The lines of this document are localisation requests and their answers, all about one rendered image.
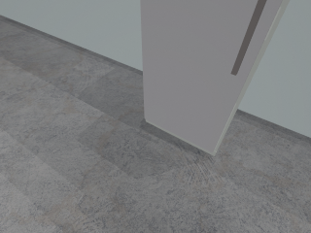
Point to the fridge door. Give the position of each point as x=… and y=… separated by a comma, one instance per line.
x=189, y=48

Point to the handle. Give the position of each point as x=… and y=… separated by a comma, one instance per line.
x=248, y=36

